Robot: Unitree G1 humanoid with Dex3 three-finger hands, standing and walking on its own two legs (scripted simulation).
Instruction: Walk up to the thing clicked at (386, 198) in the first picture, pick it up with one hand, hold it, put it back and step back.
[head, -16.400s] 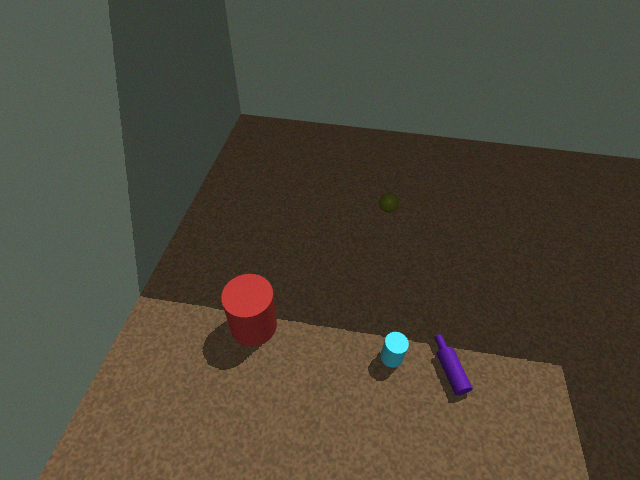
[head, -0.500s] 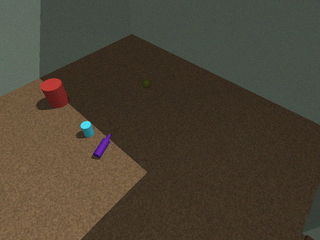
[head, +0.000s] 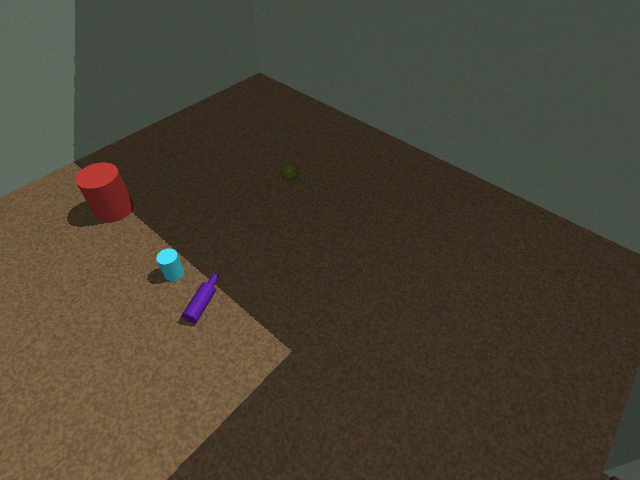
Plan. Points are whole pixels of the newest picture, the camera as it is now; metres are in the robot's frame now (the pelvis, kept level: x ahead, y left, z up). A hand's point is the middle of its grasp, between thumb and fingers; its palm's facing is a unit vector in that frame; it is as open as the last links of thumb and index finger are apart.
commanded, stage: stand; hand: left
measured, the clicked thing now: (289, 171) +1.51 +0.17 -0.74
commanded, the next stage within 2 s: walk up in 1.36 s
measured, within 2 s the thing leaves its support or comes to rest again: neither
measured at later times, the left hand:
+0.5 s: hand out of the picture +0.07 +0.26 -0.16, palm faces -0.01 -0.94 -0.35, open 7.3 cm
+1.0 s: hand out of the picture +0.06 +0.26 -0.16, palm faces -0.02 -0.94 -0.35, open 7.3 cm
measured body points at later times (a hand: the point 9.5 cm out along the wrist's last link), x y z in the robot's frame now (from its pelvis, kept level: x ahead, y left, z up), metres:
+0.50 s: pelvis +0.00 +0.00 +0.00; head +0.01 +0.00 +0.45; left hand +0.07 +0.31 -0.13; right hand +0.08 -0.30 -0.13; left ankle +0.02 +0.14 -0.75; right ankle -0.02 -0.12 -0.75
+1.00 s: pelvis +0.00 +0.00 +0.00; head +0.00 +0.00 +0.45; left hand +0.06 +0.31 -0.13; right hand +0.07 -0.30 -0.13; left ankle +0.02 +0.14 -0.75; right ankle -0.02 -0.12 -0.75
